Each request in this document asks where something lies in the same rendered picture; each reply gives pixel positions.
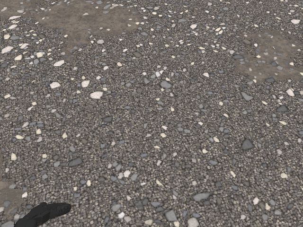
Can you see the left robot hand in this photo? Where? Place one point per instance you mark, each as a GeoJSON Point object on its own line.
{"type": "Point", "coordinates": [42, 213]}

